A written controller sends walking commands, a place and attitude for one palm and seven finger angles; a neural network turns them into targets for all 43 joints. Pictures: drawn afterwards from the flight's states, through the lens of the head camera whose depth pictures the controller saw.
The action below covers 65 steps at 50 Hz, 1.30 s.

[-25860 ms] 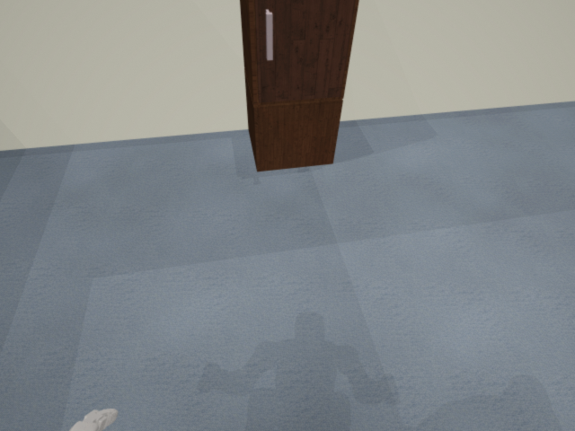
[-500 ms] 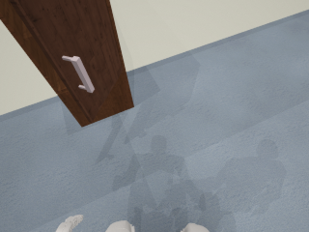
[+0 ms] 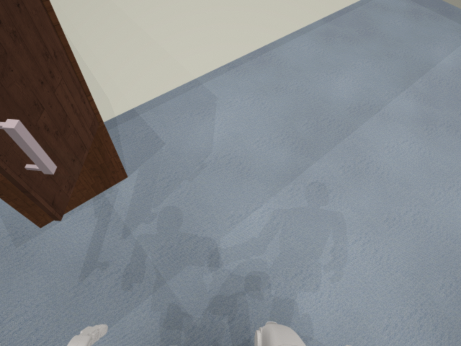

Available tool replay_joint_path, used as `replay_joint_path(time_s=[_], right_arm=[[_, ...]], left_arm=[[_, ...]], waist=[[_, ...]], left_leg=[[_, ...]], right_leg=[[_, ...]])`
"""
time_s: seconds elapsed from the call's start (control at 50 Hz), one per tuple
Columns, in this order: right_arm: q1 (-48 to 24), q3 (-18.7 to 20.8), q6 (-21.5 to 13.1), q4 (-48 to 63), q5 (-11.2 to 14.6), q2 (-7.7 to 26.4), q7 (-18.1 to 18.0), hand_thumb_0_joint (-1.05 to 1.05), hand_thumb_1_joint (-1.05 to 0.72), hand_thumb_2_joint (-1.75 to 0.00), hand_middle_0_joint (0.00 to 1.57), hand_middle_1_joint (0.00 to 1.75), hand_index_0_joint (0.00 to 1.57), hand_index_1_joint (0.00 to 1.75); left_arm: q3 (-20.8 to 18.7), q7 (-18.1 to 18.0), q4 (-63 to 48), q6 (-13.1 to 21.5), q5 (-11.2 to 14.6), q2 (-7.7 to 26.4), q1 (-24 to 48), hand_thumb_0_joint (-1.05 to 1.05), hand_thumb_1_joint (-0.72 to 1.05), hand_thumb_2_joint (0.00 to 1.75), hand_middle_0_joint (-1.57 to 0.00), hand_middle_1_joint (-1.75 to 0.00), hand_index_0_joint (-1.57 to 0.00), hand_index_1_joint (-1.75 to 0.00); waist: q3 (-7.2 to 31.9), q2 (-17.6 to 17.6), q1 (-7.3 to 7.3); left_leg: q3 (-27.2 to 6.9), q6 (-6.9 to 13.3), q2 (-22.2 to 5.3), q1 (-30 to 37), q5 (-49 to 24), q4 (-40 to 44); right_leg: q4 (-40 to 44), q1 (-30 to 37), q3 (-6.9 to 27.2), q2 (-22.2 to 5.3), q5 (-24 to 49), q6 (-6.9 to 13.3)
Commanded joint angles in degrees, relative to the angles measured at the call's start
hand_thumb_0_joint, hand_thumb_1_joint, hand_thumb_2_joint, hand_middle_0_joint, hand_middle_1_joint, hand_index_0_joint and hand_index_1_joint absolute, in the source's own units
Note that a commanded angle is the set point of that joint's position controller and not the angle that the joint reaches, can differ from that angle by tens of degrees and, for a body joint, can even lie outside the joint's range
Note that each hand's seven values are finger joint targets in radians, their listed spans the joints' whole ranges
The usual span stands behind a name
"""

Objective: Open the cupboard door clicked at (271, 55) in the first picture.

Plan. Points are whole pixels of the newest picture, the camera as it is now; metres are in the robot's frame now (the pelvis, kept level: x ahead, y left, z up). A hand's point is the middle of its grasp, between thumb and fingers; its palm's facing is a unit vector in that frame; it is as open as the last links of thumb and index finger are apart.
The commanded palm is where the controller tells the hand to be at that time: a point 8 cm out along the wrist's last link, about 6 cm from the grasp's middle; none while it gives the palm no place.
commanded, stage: walk to a spot facing it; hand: left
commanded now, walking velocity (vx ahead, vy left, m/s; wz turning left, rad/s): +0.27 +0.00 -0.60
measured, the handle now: (22, 148) +0.45 +0.49 -0.05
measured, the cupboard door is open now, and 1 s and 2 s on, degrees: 47 47 47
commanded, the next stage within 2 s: turn to face it in 1.58 s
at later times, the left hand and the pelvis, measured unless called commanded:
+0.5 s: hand (167, 291) +0.22 +0.14 -0.18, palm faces -0.27 -0.94 -0.19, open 7.4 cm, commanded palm none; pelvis +0.15 -0.04 -0.01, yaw -18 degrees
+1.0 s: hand (278, 161) +0.58 -0.10 -0.17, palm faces -0.56 -0.80 -0.22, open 7.4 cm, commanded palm none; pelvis +0.35 -0.17 -0.03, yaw -31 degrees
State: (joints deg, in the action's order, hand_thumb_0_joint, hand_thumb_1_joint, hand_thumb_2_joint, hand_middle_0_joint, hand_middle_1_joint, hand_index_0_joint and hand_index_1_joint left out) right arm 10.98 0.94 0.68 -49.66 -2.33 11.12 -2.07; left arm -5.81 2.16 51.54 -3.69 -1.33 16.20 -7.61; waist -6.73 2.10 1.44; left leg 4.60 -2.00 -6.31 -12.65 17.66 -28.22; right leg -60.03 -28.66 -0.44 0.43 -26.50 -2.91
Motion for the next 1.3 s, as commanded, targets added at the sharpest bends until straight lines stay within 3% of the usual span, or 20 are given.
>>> replay_joint_path(time_s=[0.0,0.06,0.1,0.12,0.14,0.24,0.4,0.46,0.48,0.5,0.52,0.58,0.66,0.82,0.9,0.92,0.94,0.96,1.06,1.28], right_arm=[[7.12,3.69,-1.27,1.21,0.01,13.28,-0.14,0.0,-0.9,-0.9,0.2,0.3,0.2,0.3],[7.46,4.11,-1.3,0.7,0.07,14.49,0.48,0.0,-0.9,-0.9,0.2,0.3,0.2,0.3],[4.07,3.86,-1.46,1.72,0.94,13.18,1.18,0.0,-0.9,-0.9,0.2,0.3,0.2,0.3],[-0.68,2.52,-1.8,5.18,2.04,7.79,1.98,0.0,-0.9,-0.9,0.2,0.3,0.2,0.3],[-5.89,2.38,-1.65,7.54,1.57,9.42,1.58,0.0,-0.9,-0.9,0.2,0.3,0.2,0.3],[-3.45,3.21,-1.56,3.24,0.95,8.42,2.5,0.0,-0.9,-0.9,0.2,0.3,0.2,0.3],[-4.76,3.19,-2.99,3.92,1.36,6.59,3.24,0.0,-0.9,-0.9,0.2,0.3,0.2,0.3],[2.26,3.56,-4.14,1.44,1.22,8.0,2.25,0.0,-0.9,-0.9,0.2,0.3,0.2,0.3],[10.23,4.28,-4.63,-1.41,0.95,10.91,1.46,0.0,-0.9,-0.9,0.2,0.3,0.2,0.3],[19.32,5.97,-5.18,-3.33,-0.46,18.02,0.91,0.0,-0.9,-0.9,0.2,0.3,0.2,0.3],[23.37,5.46,-4.5,-3.81,-0.37,19.18,0.52,0.0,-0.9,-0.9,0.2,0.3,0.2,0.3],[11.64,2.98,-4.74,-1.4,-0.19,10.7,0.62,0.0,-0.9,-0.9,0.2,0.3,0.2,0.3],[11.58,1.91,-5.98,-3.49,0.51,7.65,0.27,0.0,-0.9,-0.9,0.2,0.3,0.2,0.3],[17.89,1.79,-4.95,-8.18,0.14,7.86,0.85,0.0,-0.9,-0.9,0.2,0.3,0.2,0.3],[14.66,1.8,-4.5,-8.53,0.83,9.39,0.84,0.0,-0.9,-0.9,0.2,0.3,0.2,0.3],[13.55,1.57,-4.65,-7.54,1.72,7.61,1.61,0.0,-0.9,-0.9,0.2,0.3,0.2,0.3],[14.6,1.29,-4.76,-5.78,2.54,3.96,1.36,0.0,-0.9,-0.9,0.2,0.3,0.2,0.3],[10.73,1.77,-4.5,-5.22,2.36,5.98,1.43,0.0,-0.9,-0.9,0.2,0.3,0.2,0.3],[10.92,1.76,-2.7,-8.94,1.04,1.35,1.6,0.0,-0.9,-0.9,0.2,0.3,0.2,0.3],[-6.42,2.22,-2.57,-3.85,1.44,1.67,3.27,0.0,-0.9,-0.9,0.2,0.3,0.2,0.3]], left_arm=[[1.0,1.47,-5.86,2.15,0.18,0.54,5.2,0.0,0.9,0.9,-0.2,-0.3,-0.2,-0.3],[1.03,1.92,-5.33,2.78,0.04,1.02,4.82,0.0,0.9,0.9,-0.2,-0.3,-0.2,-0.3],[-0.4,1.28,-0.88,3.52,-0.2,5.32,-8.06,0.0,0.9,0.9,-0.2,-0.3,-0.2,-0.3],[-2.35,0.09,1.58,4.33,-0.59,13.47,-16.83,0.0,0.9,0.9,-0.2,-0.3,-0.2,-0.3],[-2.77,-1.19,2.22,4.09,0.58,16.06,-19.52,0.0,0.9,0.9,-0.2,-0.3,-0.2,-0.3],[-0.53,-2.22,-1.35,5.52,-0.01,7.83,-6.48,0.0,0.9,0.9,-0.2,-0.3,-0.2,-0.3],[-0.84,-1.17,0.67,6.44,-0.06,8.73,-7.45,0.0,0.9,0.9,-0.2,-0.3,-0.2,-0.3],[-0.91,-1.38,0.75,6.36,0.3,7.39,-5.39,0.0,0.9,0.9,-0.2,-0.3,-0.2,-0.3],[-0.5,-1.24,0.42,6.47,0.45,5.28,-4.72,0.0,0.9,0.9,-0.2,-0.3,-0.2,-0.3],[0.21,-0.75,-0.22,6.33,1.15,1.12,-6.96,0.0,0.9,0.9,-0.2,-0.3,-0.2,-0.3],[1.07,-0.68,-1.86,6.77,0.92,0.63,-4.53,0.0,0.9,0.9,-0.2,-0.3,-0.2,-0.3],[0.35,0.17,-0.81,6.53,-0.37,0.67,-0.37,0.0,0.9,0.9,-0.2,-0.3,-0.2,-0.3],[1.46,1.21,0.31,4.76,-0.4,-2.4,-2.71,0.0,0.9,0.9,-0.2,-0.3,-0.2,-0.3],[2.71,1.26,-1.96,4.92,-0.23,-3.39,7.96,0.0,0.9,0.9,-0.2,-0.3,-0.2,-0.3],[1.14,0.47,3.46,5.73,-0.36,0.57,-8.12,0.0,0.9,0.9,-0.2,-0.3,-0.2,-0.3],[-0.33,-0.43,6.19,6.35,-0.76,5.87,-17.66,0.0,0.9,0.9,-0.2,-0.3,-0.2,-0.3],[-1.9,-1.25,7.4,6.4,-0.12,11.75,-23.38,0.0,0.9,0.9,-0.2,-0.3,-0.2,-0.3],[-1.62,-1.89,6.84,6.14,1.15,12.25,-19.89,0.0,0.9,0.9,-0.2,-0.3,-0.2,-0.3],[1.6,-2.44,4.76,7.79,0.72,1.59,-7.19,0.0,0.9,0.9,-0.2,-0.3,-0.2,-0.3],[2.76,-2.92,10.89,9.92,0.75,-1.02,-18.45,0.0,0.9,0.9,-0.2,-0.3,-0.2,-0.3]], waist=[[9.95,-15.88,-4.62],[8.52,-14.95,-4.1],[12.22,-4.21,3.21],[14.23,17.62,7.79],[11.89,17.34,9.28],[4.75,5.88,0.31],[3.23,6.24,-0.25],[5.33,3.78,-4.27],[9.47,-2.98,-7.77],[16.35,-20.61,-10.72],[16.71,-22.15,-11.1],[2.22,-11.62,-5.17],[5.98,-11.78,-2.04],[3.1,-10.71,-4.51],[9.36,-6.29,4.25],[14.98,2.03,8.54],[21.57,16.27,8.84],[17.43,11.04,7.42],[6.32,0.21,-2.5],[1.94,2.93,0.13]], left_leg=[[-1.63,7.11,-11.2,12.55,-23.46,5.81],[-0.36,6.07,-12.38,8.5,-15.08,3.65],[5.66,2.07,-8.11,-6.66,-8.15,-13.09],[10.46,-1.2,0.38,-26.54,14.92,-31.58],[0.32,-1.36,1.04,-33.79,22.39,-40.4],[-3.23,-2.52,-1.93,-23.14,5.87,-33.81],[-0.5,-2.12,3.02,-14.05,-1.48,-12.61],[0.59,-1.24,4.84,1.07,-5.45,-1.29],[-2.0,0.03,2.17,14.01,-4.39,1.96],[-24.22,5.92,-14.94,25.64,1.97,6.21],[-36.96,10.68,-23.35,25.14,4.88,12.93],[-24.55,9.16,-18.18,5.1,1.19,16.24],[-3.4,6.01,-11.03,9.23,-23.69,13.6],[5.25,6.2,-11.75,11.69,-31.48,12.67],[8.51,3.75,-9.78,4.82,-43.77,-7.59],[11.2,1.83,-5.72,-7.87,-29.92,-23.79],[7.5,-0.82,4.23,-21.88,16.17,-44.64],[-1.71,0.72,1.45,-26.84,15.36,-50.96],[-2.81,-0.61,-3.66,-17.17,1.01,-38.08],[-0.93,-0.42,-0.75,-29.45,-9.48,-22.37]], right_leg=[[13.56,0.37,-5.26,-1.35,0.29,0.53],[24.22,8.1,-8.04,0.11,1.52,2.1],[35.18,31.97,-4.22,-1.0,8.14,5.64],[41.69,45.56,22.38,-17.99,8.67,12.81],[44.8,41.89,33.54,-24.35,12.73,17.79],[44.88,21.82,17.78,-15.15,16.19,15.27],[44.67,20.04,16.16,-11.48,14.52,13.87],[36.83,15.01,13.92,-8.69,19.79,11.3],[25.79,9.42,11.11,-5.17,22.99,9.15],[5.68,-2.59,2.7,3.23,5.77,5.32],[-8.28,-8.79,3.4,3.49,-7.34,5.08],[-16.95,-11.01,3.91,-4.61,5.43,4.52],[-9.37,-9.52,0.5,-4.94,11.97,2.98],[19.33,-1.74,-7.12,-2.92,14.74,4.84],[26.69,24.84,-8.83,1.2,16.28,8.46],[29.51,40.59,2.45,-7.75,13.0,11.88],[38.65,49.29,31.44,-24.71,16.05,18.44],[43.41,44.73,33.22,-25.33,13.81,19.17],[46.06,18.79,8.66,-15.67,30.98,13.76],[46.91,32.58,5.18,-13.33,48.08,11.3]])
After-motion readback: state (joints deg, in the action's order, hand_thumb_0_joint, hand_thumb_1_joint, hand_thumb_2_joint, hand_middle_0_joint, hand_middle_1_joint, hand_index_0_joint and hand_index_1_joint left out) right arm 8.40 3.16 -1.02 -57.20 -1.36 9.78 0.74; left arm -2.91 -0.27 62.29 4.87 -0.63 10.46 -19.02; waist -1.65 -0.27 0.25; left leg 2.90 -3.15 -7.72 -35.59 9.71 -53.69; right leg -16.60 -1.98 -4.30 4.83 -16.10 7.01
